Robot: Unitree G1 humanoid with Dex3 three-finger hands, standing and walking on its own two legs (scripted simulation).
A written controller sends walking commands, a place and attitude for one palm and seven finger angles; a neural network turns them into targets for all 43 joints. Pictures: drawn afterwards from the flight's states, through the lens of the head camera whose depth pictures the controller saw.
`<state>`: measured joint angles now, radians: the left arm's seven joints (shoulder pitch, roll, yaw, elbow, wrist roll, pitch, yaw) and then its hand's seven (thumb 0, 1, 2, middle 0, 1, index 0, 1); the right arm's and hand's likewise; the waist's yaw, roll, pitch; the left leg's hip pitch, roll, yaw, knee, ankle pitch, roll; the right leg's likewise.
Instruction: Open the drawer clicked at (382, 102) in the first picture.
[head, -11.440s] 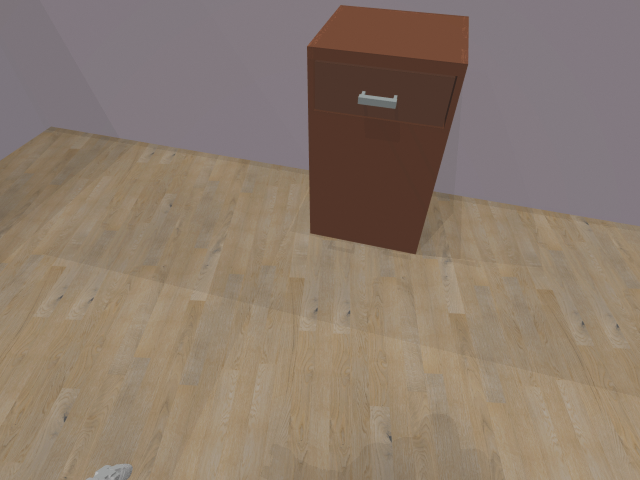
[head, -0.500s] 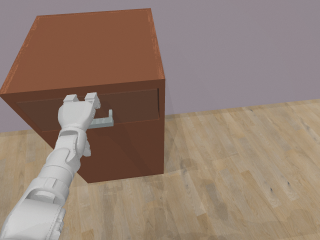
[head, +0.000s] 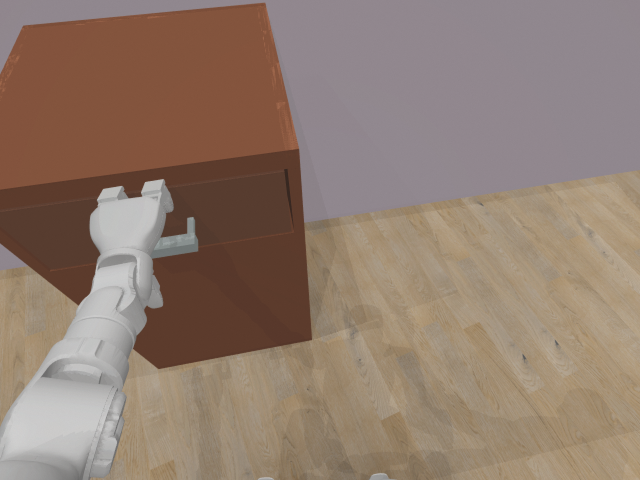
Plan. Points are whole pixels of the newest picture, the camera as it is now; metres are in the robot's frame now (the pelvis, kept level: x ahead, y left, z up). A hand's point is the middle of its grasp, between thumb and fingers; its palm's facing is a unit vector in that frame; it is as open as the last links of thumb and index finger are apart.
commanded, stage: move the hooked fingers above the handle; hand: left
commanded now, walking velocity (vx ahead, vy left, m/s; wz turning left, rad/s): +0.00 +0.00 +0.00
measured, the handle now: (159, 237) +0.49 +0.25 -0.05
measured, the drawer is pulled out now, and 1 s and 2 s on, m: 0.00 0.00 0.00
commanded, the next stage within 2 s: lower the fingers behind the handle in 0.46 s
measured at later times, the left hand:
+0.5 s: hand (141, 246) +0.43 +0.25 +0.01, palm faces -0.03 -0.03 -1.00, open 13.8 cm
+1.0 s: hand (157, 256) +0.43 +0.23 -0.03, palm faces -0.01 -0.03 -1.00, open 13.8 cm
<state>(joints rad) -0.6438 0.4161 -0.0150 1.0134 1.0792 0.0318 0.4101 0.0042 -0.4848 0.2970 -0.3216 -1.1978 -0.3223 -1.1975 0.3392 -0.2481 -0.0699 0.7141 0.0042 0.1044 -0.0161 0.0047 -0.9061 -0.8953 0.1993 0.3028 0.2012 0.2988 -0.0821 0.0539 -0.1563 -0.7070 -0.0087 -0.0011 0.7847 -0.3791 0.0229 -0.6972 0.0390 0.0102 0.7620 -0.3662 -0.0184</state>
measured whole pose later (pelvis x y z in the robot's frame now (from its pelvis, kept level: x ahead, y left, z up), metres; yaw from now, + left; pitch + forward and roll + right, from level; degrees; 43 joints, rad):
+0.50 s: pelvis +0.01 +0.01 +0.00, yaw +0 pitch +17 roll -1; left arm -0.62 0.40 -0.03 0.97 1.07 0.02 0.41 0.00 -0.48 0.30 -0.32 -1.20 -0.32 -1.20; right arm 0.31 -0.24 -0.07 0.70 0.00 0.11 -0.01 0.00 -0.91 -0.90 0.20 0.30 0.20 0.30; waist -0.06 0.05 -0.17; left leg -0.70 -0.01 0.00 0.79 -0.39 0.03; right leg -0.68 0.03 0.01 0.75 -0.37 -0.01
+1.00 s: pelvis +0.00 +0.01 -0.01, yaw +0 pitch +20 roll -2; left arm -0.65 0.37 -0.03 1.02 1.11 0.02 0.49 0.00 -0.49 0.30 -0.32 -1.20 -0.32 -1.20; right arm 0.31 -0.24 -0.08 0.72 -0.02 0.10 0.01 0.00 -0.91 -0.90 0.20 0.30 0.20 0.30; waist -0.08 0.05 -0.18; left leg -0.82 -0.02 -0.01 0.89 -0.42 0.03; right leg -0.80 0.03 0.00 0.84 -0.40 -0.01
